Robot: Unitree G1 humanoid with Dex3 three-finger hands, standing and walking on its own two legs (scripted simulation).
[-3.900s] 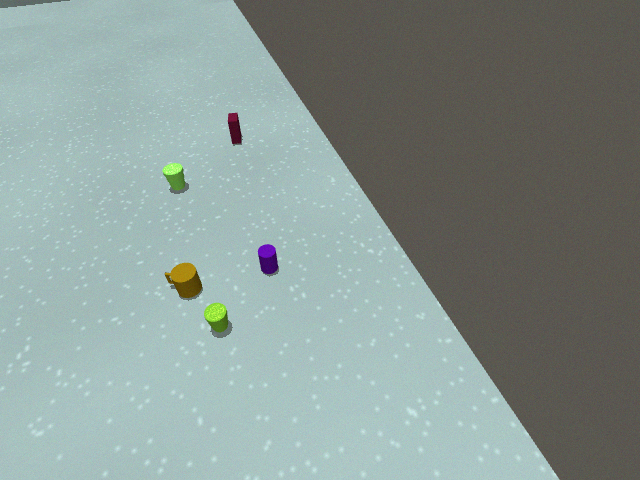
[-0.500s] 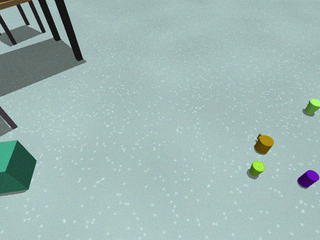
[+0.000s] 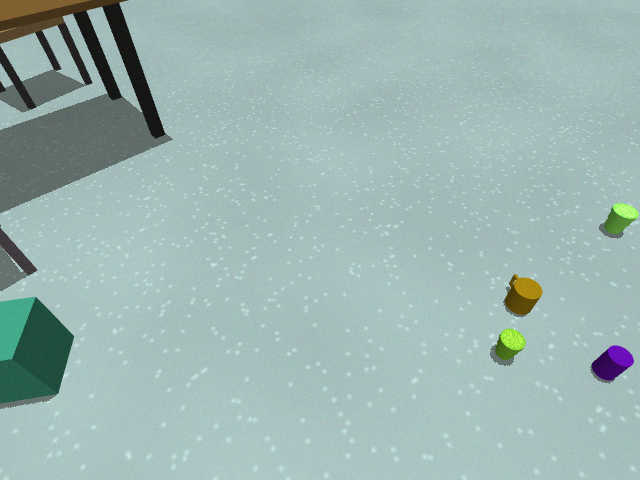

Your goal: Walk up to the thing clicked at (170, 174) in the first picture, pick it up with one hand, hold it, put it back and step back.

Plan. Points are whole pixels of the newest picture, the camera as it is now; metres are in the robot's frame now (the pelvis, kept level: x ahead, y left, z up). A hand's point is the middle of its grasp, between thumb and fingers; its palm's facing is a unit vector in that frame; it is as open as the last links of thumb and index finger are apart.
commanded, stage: stand
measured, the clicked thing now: (618, 220) +1.24 -1.25 -0.73
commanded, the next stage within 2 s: none
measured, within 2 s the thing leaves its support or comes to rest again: neither
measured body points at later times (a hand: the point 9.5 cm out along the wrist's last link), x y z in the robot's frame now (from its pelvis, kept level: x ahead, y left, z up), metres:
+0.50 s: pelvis +0.00 -0.01 +0.00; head +0.01 -0.01 +0.45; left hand +0.08 +0.29 -0.13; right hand +0.07 -0.31 -0.13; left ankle +0.01 +0.13 -0.75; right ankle +0.01 -0.12 -0.75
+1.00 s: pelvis +0.01 -0.02 +0.00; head +0.03 -0.02 +0.45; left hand +0.10 +0.29 -0.13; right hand +0.09 -0.31 -0.14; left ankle +0.01 +0.13 -0.75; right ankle +0.01 -0.12 -0.75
